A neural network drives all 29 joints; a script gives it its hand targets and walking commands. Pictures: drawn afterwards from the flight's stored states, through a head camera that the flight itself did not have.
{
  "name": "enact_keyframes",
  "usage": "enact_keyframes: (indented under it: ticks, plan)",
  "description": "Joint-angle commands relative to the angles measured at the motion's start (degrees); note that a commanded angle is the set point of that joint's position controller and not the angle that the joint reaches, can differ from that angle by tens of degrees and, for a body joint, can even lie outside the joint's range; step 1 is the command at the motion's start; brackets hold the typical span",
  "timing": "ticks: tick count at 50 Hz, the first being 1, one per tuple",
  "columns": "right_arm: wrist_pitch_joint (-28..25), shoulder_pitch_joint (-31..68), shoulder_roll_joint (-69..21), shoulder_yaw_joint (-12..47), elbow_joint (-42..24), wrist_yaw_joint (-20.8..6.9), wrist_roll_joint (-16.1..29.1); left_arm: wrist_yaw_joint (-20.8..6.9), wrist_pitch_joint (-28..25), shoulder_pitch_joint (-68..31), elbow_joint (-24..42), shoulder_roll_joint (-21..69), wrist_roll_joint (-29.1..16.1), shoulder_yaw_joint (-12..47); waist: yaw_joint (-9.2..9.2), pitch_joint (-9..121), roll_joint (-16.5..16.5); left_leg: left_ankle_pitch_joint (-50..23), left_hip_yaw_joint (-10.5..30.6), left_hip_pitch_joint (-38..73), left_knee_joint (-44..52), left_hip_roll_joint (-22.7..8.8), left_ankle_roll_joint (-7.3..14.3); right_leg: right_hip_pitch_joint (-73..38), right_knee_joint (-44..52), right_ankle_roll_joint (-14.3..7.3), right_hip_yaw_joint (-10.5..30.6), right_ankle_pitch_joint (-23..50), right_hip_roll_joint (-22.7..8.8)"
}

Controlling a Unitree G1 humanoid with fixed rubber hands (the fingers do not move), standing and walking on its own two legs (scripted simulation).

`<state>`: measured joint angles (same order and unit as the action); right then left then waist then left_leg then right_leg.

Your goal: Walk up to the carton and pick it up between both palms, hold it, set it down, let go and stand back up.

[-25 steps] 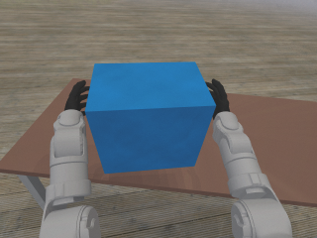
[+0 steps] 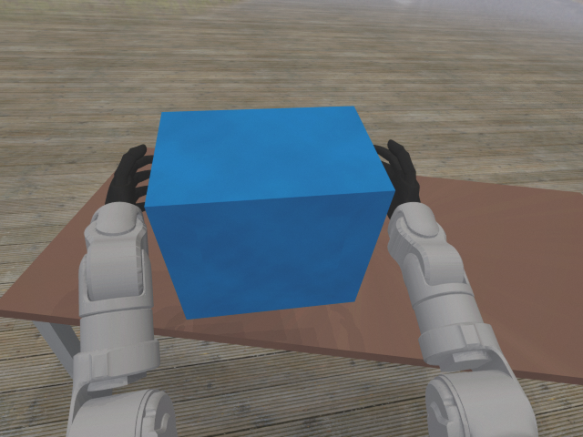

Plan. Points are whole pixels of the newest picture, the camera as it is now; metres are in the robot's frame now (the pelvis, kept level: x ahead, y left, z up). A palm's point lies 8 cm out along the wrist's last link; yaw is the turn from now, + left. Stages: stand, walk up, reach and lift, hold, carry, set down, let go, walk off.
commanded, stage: hold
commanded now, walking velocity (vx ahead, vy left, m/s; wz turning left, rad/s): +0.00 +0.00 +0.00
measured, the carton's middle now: (267, 216) +0.40 +0.00 +0.14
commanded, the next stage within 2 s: none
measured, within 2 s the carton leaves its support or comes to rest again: neither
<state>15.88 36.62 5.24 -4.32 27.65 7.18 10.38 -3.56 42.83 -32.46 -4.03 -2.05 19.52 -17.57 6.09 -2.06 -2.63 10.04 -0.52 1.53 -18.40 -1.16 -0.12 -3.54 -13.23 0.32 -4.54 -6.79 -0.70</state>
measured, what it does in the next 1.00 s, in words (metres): stands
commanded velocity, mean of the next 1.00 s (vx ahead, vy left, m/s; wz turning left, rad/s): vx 0.00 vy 0.00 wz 0.00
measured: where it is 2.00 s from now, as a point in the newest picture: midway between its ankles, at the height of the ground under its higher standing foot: outside the picture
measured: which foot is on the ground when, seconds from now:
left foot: down 0.00-1.00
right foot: down 0.00-1.00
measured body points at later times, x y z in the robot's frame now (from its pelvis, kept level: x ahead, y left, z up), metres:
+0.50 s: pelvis -0.01 -0.01 +0.00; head -0.08 +0.02 +0.44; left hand +0.36 +0.20 +0.22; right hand +0.37 -0.16 +0.23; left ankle +0.01 +0.11 -0.75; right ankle +0.02 -0.12 -0.75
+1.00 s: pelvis -0.01 -0.01 +0.00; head -0.08 +0.02 +0.44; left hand +0.35 +0.19 +0.22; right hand +0.36 -0.17 +0.23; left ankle +0.02 +0.11 -0.75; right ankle +0.02 -0.12 -0.75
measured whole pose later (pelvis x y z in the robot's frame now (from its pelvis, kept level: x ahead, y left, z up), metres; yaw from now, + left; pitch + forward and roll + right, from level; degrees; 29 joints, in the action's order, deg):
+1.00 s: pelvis -0.01 -0.01 +0.00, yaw +0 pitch -11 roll +0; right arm 21.2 41.7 4.2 -5.5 29.3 7.0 8.2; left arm -5.9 47.2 -36.7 -4.9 -2.0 22.1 -21.6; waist 5.1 -1.7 -3.1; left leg 8.3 -0.6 2.4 -17.0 -1.3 -0.5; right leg -3.3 -14.6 -0.4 -4.4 -6.9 -0.5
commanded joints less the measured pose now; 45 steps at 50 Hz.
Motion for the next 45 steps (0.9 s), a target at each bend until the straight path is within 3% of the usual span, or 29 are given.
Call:
enact_keyframes:
  ticks: [1,5,8,9,12,14,19,22,23,25,33,38,39,41,45]
  plan:
    - [0.4,38.3,-22.2,15.5,-9.1,-9.5,2.1,-10.0,-3.3,-38.2,5.8,21.5,-8.1,18.6,-1.35,14.0,3.4,-11.7,-2.6,-2.4,4.7,2.0,-1.6,-6.0,0.2,-0.4,-0.9,2.0,3.3]
    - [0.5,41.8,-23.7,14.3,-9.5,-10.6,1.2,-10.6,-2.2,-40.6,4.6,21.2,-8.4,17.2,-2.60,15.8,1.4,-7.3,-3.0,-4.5,6.3,2.3,0.2,-7.1,-0.3,0.0,-0.4,0.7,2.6]
    - [0.6,43.4,-25.2,12.8,-7.0,-10.6,0.1,-10.9,-2.3,-43.2,2.0,21.0,-8.0,15.6,-2.41,15.7,1.6,-4.8,-3.2,-5.4,6.4,3.0,0.8,-7.4,-0.2,0.2,0.1,-0.2,2.0]
    - [0.7,42.8,-25.2,13.2,-6.3,-10.5,0.2,-10.9,-2.1,-44.0,3.4,20.9,-8.3,16.0,-1.63,16.4,1.8,-5.9,-3.6,-4.7,6.1,2.9,0.8,-7.4,-0.7,0.3,0.1,1.0,2.1]
    - [0.5,43.7,-26.6,12.7,-7.4,-10.2,0.0,-11.2,-2.4,-44.9,3.8,21.4,-8.8,16.3,-1.64,20.3,2.2,-6.7,-3.4,-4.7,5.0,3.3,0.8,-8.4,-0.8,0.8,0.2,1.9,1.8]
    - [0.6,44.7,-26.2,11.3,-6.0,-9.8,-1.0,-11.7,-2.3,-44.8,-0.1,20.4,-7.6,14.2,-1.49,18.6,1.5,-4.3,-3.7,-5.4,5.9,3.3,1.1,-8.3,-0.2,1.0,0.2,-0.2,1.8]
    - [0.9,41.8,-25.7,11.3,-4.9,-8.9,-1.0,-12.3,-2.1,-43.4,2.1,20.3,-8.1,16.0,0.26,18.2,3.1,-7.8,-3.8,-4.7,4.7,3.8,0.1,-9.1,-0.7,0.8,-0.2,3.4,1.8]
    - [1.5,39.9,-24.4,10.0,-3.3,-8.4,-0.7,-12.7,-1.7,-42.9,1.5,20.4,-8.3,16.5,1.87,15.8,5.8,-8.8,-3.5,-3.5,4.5,3.2,-1.1,-8.6,-0.3,0.3,-0.6,2.5,2.3]
    - [1.7,40.1,-24.3,10.4,-3.1,-8.5,-0.6,-12.9,-1.6,-42.9,2.0,20.5,-7.8,16.5,1.59,14.3,6.4,-9.0,-3.5,-4.2,4.7,3.3,-1.2,-8.3,-0.1,0.3,-0.6,1.6,2.1]
    - [1.5,40.9,-24.2,10.7,-5.9,-8.6,-0.6,-12.8,-1.7,-43.4,3.5,21.3,-8.7,17.5,2.19,15.9,6.2,-11.5,-2.9,-3.9,4.0,2.9,-1.9,-7.6,-0.7,-0.1,-1.0,2.8,2.8]
    - [1.3,41.2,-24.0,16.1,-14.6,-8.6,4.3,-10.6,-2.4,-40.8,9.8,22.8,-10.5,21.6,0.51,22.3,7.0,-24.2,-1.9,0.8,0.4,2.7,-3.8,-9.0,-1.5,-0.3,-1.0,10.9,4.0]
    - [3.0,39.5,-23.9,17.7,-13.4,-8.7,4.5,-11.4,-0.9,-38.8,9.9,20.8,-9.0,19.1,-0.32,19.2,2.9,-17.9,-2.4,-0.6,2.6,2.8,-2.1,-9.5,-1.1,0.3,-0.2,8.7,3.6]
    - [3.3,40.1,-23.3,17.2,-12.6,-8.8,4.2,-11.5,-0.6,-38.8,8.4,20.6,-8.4,18.0,-0.98,16.4,3.5,-15.7,-2.4,-1.8,3.4,2.8,-2.0,-8.4,-0.8,0.2,-0.3,6.2,3.3]
    - [3.5,40.6,-24.2,16.7,-12.3,-9.1,3.7,-11.7,-0.3,-39.2,7.2,20.3,-8.3,17.1,-1.97,15.0,1.6,-14.1,-2.8,-3.3,4.1,2.7,-0.9,-8.8,-0.6,0.0,-0.2,5.2,3.3]
    - [3.4,41.8,-25.3,16.3,-11.9,-9.1,3.1,-11.7,-0.7,-42.1,7.2,20.7,-8.8,17.6,-1.32,16.8,2.6,-10.8,-2.9,-3.2,4.7,2.8,-0.7,-8.3,-1.0,0.2,-0.2,3.7,2.9]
